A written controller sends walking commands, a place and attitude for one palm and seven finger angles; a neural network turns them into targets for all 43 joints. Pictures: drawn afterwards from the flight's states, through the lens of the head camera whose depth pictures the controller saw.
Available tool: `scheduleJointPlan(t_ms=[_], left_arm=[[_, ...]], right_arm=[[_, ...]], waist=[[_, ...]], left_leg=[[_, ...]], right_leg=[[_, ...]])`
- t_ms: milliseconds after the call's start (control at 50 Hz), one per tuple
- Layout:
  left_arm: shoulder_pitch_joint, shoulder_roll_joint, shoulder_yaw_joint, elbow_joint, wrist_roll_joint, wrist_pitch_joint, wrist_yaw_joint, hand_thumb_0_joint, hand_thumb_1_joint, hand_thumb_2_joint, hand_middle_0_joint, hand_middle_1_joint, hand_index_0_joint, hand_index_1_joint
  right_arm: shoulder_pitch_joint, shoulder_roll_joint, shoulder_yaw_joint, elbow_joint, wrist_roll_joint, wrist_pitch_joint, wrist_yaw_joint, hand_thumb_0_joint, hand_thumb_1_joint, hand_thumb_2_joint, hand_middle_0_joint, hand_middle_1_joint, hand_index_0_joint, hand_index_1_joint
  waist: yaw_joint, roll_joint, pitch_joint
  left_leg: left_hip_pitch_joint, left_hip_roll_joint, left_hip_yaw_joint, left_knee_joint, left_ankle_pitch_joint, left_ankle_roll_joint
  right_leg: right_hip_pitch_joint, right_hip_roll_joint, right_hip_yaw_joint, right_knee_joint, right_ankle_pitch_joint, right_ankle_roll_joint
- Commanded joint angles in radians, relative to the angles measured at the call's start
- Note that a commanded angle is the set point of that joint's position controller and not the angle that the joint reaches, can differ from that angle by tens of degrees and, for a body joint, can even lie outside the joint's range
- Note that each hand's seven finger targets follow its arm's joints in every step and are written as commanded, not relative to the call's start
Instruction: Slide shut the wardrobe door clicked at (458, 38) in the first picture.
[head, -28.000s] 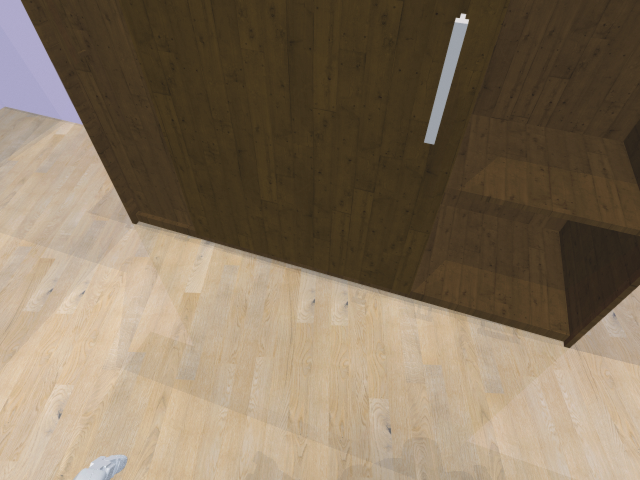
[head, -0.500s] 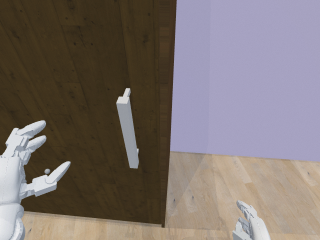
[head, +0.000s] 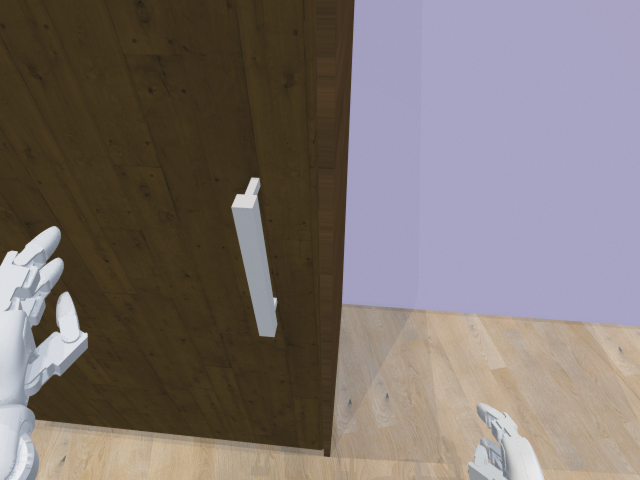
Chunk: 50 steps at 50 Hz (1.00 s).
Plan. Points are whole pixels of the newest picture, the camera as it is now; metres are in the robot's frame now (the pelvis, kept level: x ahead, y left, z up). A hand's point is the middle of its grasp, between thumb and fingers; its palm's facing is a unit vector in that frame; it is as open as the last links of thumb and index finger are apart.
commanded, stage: draw the hand back to the body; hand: left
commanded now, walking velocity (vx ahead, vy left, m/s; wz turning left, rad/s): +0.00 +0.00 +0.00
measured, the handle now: (261, 264) +0.37 +0.14 +0.08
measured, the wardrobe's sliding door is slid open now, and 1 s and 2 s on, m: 0.00 0.00 0.00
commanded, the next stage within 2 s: step back with the hand held close in 0.04 s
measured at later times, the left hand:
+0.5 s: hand (71, 351) +0.18 +0.27 +0.15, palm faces +0.34 -0.81 -0.48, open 7.4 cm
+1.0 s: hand out of the picture +0.12 +0.30 +0.16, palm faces +0.43 -0.80 -0.41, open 7.4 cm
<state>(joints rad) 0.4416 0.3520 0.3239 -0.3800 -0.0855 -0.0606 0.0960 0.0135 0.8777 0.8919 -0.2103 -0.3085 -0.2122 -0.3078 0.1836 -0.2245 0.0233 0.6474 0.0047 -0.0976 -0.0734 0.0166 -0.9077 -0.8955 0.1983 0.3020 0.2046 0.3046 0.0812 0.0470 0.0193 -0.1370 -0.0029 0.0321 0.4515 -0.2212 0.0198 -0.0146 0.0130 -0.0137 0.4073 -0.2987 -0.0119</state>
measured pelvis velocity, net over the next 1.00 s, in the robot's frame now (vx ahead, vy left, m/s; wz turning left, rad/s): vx -0.08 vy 0.04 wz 0.00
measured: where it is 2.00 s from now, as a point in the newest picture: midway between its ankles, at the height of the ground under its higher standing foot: outside the picture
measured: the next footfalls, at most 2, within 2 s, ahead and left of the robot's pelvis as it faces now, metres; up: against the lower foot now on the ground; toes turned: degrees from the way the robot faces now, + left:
right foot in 1.30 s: -0.15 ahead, -0.09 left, +0.00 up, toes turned -3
right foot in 1.68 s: -0.20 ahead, +0.01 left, +0.00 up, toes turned +1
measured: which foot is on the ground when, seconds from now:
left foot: down 0.00-1.00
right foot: down 0.00-1.00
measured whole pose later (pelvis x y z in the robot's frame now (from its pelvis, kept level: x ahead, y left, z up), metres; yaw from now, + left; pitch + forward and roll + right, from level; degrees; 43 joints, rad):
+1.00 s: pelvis -0.08 +0.04 -0.02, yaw +0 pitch -1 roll -3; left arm 0.51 0.42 0.42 -0.56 -0.03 -0.21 0.16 0.01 0.89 0.90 -0.21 -0.30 -0.22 -0.30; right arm 0.21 -0.21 0.00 0.61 0.00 -0.08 -0.09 0.02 -0.91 -0.90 0.20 0.30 0.21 0.30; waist 0.01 -0.01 0.04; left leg -0.46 -0.01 0.03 0.64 -0.16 0.07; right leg -0.33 0.01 -0.01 0.60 -0.26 0.03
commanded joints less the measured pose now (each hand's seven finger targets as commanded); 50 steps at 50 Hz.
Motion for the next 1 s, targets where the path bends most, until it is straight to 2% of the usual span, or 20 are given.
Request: scheduleJointPlan(t_ms=[0, 120, 140, 160, 180, 200, 240, 280, 320, 380, 480, 580, 700, 780, 820, 860, 900, 920, 940, 980], left_arm=[[-0.120, 0.184, 0.108, -0.192, -0.005, -0.066, 0.010, 0.000, 0.900, 0.900, -0.200, -0.300, -0.200, -0.300], [-0.119, 0.193, 0.114, -0.209, -0.005, -0.074, 0.011, 0.000, 0.900, 0.900, -0.200, -0.300, -0.200, -0.300], [-0.162, 0.221, 0.135, -0.221, -0.006, -0.077, 0.014, 0.000, 0.900, 0.900, -0.200, -0.300, -0.200, -0.300], [-0.337, 0.372, 0.272, -0.337, 0.012, -0.126, 0.028, 0.000, 0.900, 0.900, -0.200, -0.300, -0.200, -0.300], [-0.335, 0.359, 0.262, -0.286, 0.016, -0.147, 0.028, 0.000, 0.900, 0.900, -0.200, -0.300, -0.200, -0.300], [-0.196, 0.276, 0.207, -0.192, 0.022, -0.142, 0.023, 0.000, 0.900, 0.900, -0.200, -0.300, -0.200, -0.300], [-0.038, 0.187, 0.141, -0.175, 0.027, -0.128, 0.012, 0.000, 0.900, 0.900, -0.200, -0.300, -0.200, -0.300], [0.018, 0.180, 0.135, -0.210, 0.025, -0.127, 0.014, 0.000, 0.900, 0.900, -0.200, -0.300, -0.200, -0.300], [0.049, 0.206, 0.162, -0.239, 0.027, -0.124, 0.022, 0.000, 0.900, 0.900, -0.200, -0.300, -0.200, -0.300], [0.050, 0.269, 0.217, -0.284, 0.026, -0.132, 0.034, 0.000, 0.900, 0.900, -0.200, -0.300, -0.200, -0.300], [0.046, 0.287, 0.243, -0.352, 0.028, -0.155, 0.046, 0.000, 0.900, 0.900, -0.200, -0.300, -0.200, -0.300], [0.060, 0.255, 0.236, -0.348, 0.038, -0.173, 0.054, 0.000, 0.900, 0.900, -0.200, -0.300, -0.200, -0.300], [0.041, 0.231, 0.228, -0.330, 0.054, -0.189, 0.056, 0.000, 0.900, 0.900, -0.200, -0.300, -0.200, -0.300], [0.027, 0.264, 0.242, -0.342, 0.054, -0.196, 0.064, 0.000, 0.900, 0.900, -0.200, -0.300, -0.200, -0.300], [0.010, 0.250, 0.219, -0.353, 0.050, -0.198, 0.072, 0.000, 0.900, 0.900, -0.200, -0.300, -0.200, -0.300], [-0.002, 0.255, 0.216, -0.352, 0.048, -0.198, 0.083, 0.000, 0.900, 0.900, -0.200, -0.300, -0.200, -0.300], [-0.003, 0.263, 0.222, -0.362, 0.045, -0.199, 0.088, 0.000, 0.900, 0.900, -0.200, -0.300, -0.200, -0.300], [-0.008, 0.267, 0.228, -0.375, 0.043, -0.201, 0.087, 0.000, 0.900, 0.900, -0.200, -0.300, -0.200, -0.300], [-0.001, 0.273, 0.239, -0.390, 0.042, -0.207, 0.086, 0.000, 0.900, 0.900, -0.200, -0.300, -0.200, -0.300], [0.000, 0.275, 0.269, -0.422, 0.061, -0.229, 0.078, 0.000, 0.900, 0.900, -0.200, -0.300, -0.200, -0.300]], right_arm=[[-0.155, -0.110, -0.038, -0.164, -0.002, -0.053, -0.010, 0.000, -0.900, -0.900, 0.200, 0.300, 0.200, 0.300], [-0.154, -0.111, -0.040, -0.163, -0.004, -0.058, -0.009, 0.000, -0.900, -0.900, 0.200, 0.300, 0.200, 0.300], [-0.159, -0.113, -0.039, -0.162, -0.004, -0.060, -0.012, 0.000, -0.900, -0.900, 0.200, 0.300, 0.200, 0.300], [-0.162, -0.114, -0.031, -0.198, -0.001, -0.042, -0.007, 0.000, -0.900, -0.900, 0.200, 0.300, 0.200, 0.300], [-0.155, -0.104, -0.031, -0.170, -0.005, -0.030, -0.011, 0.000, -0.900, -0.900, 0.200, 0.300, 0.200, 0.300], [-0.148, -0.098, -0.032, -0.148, -0.012, -0.019, -0.010, 0.000, -0.900, -0.900, 0.200, 0.300, 0.200, 0.300], [-0.125, -0.111, -0.045, -0.185, -0.009, 0.001, -0.004, 0.000, -0.900, -0.900, 0.200, 0.300, 0.200, 0.300], [-0.120, -0.124, -0.053, -0.212, -0.006, 0.014, -0.006, 0.000, -0.900, -0.900, 0.200, 0.300, 0.200, 0.300], [-0.113, -0.123, -0.056, -0.230, -0.003, 0.029, -0.009, 0.000, -0.900, -0.900, 0.200, 0.300, 0.200, 0.300], [-0.119, -0.122, -0.057, -0.247, -0.003, 0.038, -0.020, 0.000, -0.900, -0.900, 0.200, 0.300, 0.200, 0.300], [-0.110, -0.127, -0.063, -0.262, -0.003, 0.028, -0.027, 0.000, -0.900, -0.900, 0.200, 0.300, 0.200, 0.300], [-0.089, -0.133, -0.068, -0.259, -0.003, -0.002, -0.025, 0.000, -0.900, -0.900, 0.200, 0.300, 0.200, 0.300], [-0.064, -0.132, -0.073, -0.247, -0.003, -0.030, -0.022, 0.000, -0.900, -0.900, 0.200, 0.300, 0.200, 0.300], [-0.057, -0.126, -0.075, -0.233, -0.010, -0.036, -0.021, 0.000, -0.900, -0.900, 0.200, 0.300, 0.200, 0.300], [-0.049, -0.112, -0.068, -0.210, -0.011, -0.038, -0.017, 0.000, -0.900, -0.900, 0.200, 0.300, 0.200, 0.300], [-0.045, -0.105, -0.066, -0.191, -0.011, -0.038, -0.015, 0.000, -0.900, -0.900, 0.200, 0.300, 0.200, 0.300], [-0.046, -0.105, -0.068, -0.190, -0.009, -0.036, -0.017, 0.000, -0.900, -0.900, 0.200, 0.300, 0.200, 0.300], [-0.057, -0.111, -0.068, -0.198, -0.007, -0.037, -0.019, 0.000, -0.900, -0.900, 0.200, 0.300, 0.200, 0.300], [-0.071, -0.119, -0.067, -0.206, -0.007, -0.041, -0.023, 0.000, -0.900, -0.900, 0.200, 0.300, 0.200, 0.300], [-0.108, -0.153, -0.075, -0.227, -0.015, -0.059, -0.030, 0.000, -0.900, -0.900, 0.200, 0.300, 0.200, 0.300]], waist=[[-0.004, 0.015, -0.028], [-0.001, 0.028, -0.053], [0.000, 0.018, -0.055], [-0.037, -0.018, 0.034], [-0.048, -0.022, 0.040], [-0.053, -0.083, 0.026], [-0.050, -0.056, -0.077], [-0.045, 0.020, -0.147], [-0.044, -0.010, -0.174], [-0.043, -0.024, -0.177], [-0.046, 0.049, -0.165], [-0.055, 0.099, -0.133], [-0.065, 0.066, -0.107], [-0.070, -0.031, -0.092], [-0.078, -0.106, -0.087], [-0.086, -0.127, -0.100], [-0.091, -0.107, -0.102], [-0.088, -0.066, -0.089], [-0.084, 0.023, -0.079], [-0.068, 0.310, -0.091]], left_leg=[[0.106, 0.038, -0.036, -0.056, 0.147, 0.007], [0.113, 0.037, -0.038, -0.063, 0.144, 0.007], [0.115, 0.033, -0.037, -0.061, 0.137, 0.009], [0.037, 0.039, -0.055, 0.002, 0.051, 0.028], [0.020, 0.033, -0.063, 0.031, 0.019, 0.022], [0.022, 0.035, -0.064, 0.058, 0.050, 0.023], [0.038, 0.052, -0.049, 0.067, 0.157, 0.030], [0.058, 0.076, -0.054, 0.034, 0.267, 0.031], [0.049, 0.097, -0.070, 0.026, 0.350, 0.035], [0.010, 0.111, -0.095, 0.003, 0.325, 0.035], [-0.101, 0.129, -0.141, -0.056, 0.151, 0.041], [-0.249, 0.152, -0.189, -0.134, -0.143, 0.056], [-0.358, 0.153, -0.205, -0.148, -0.331, 0.060], [-0.268, 0.088, -0.148, -0.021, -0.286, 0.028], [-0.152, 0.046, -0.104, 0.134, -0.182, 0.005], [-0.092, 0.025, -0.072, 0.244, -0.103, -0.009], [-0.083, 0.032, -0.092, 0.205, -0.080, -0.010], [-0.103, 0.050, -0.123, 0.136, -0.100, -0.004], [-0.146, 0.090, -0.185, 0.023, -0.144, 0.010], [-0.419, 0.284, -0.463, -0.354, -0.511, 0.082]], right_leg=[[-0.161, -0.034, 0.008, -0.104, 0.194, -0.009], [-0.144, -0.037, 0.011, -0.103, 0.191, -0.009], [-0.147, -0.036, 0.014, -0.109, 0.187, -0.009], [-0.264, -0.088, 0.137, -0.173, 0.250, 0.003], [-0.279, -0.129, 0.147, -0.175, 0.255, -0.014], [-0.292, -0.138, 0.140, -0.160, 0.299, -0.017], [-0.250, -0.148, 0.112, -0.085, 0.406, -0.003], [-0.225, -0.130, 0.075, -0.029, 0.399, 0.008], [-0.221, -0.104, 0.064, -0.002, 0.381, 0.017], [-0.228, -0.092, 0.060, 0.017, 0.322, 0.013], [-0.199, -0.066, 0.061, 0.050, 0.200, 0.008], [-0.158, -0.037, 0.054, 0.099, 0.104, 0.009], [-0.148, -0.033, 0.066, 0.107, 0.026, 0.005], [-0.304, -0.096, 0.143, -0.031, -0.130, -0.037], [-0.440, -0.169, 0.197, -0.095, -0.126, -0.074], [-0.498, -0.232, 0.217, -0.095, -0.035, -0.103], [-0.499, -0.213, 0.174, -0.042, 0.020, -0.091], [-0.491, -0.172, 0.139, -0.006, -0.011, -0.069], [-0.463, -0.109, 0.099, 0.052, -0.050, -0.039], [-0.190, 0.062, 0.014, 0.393, -0.099, 0.025]])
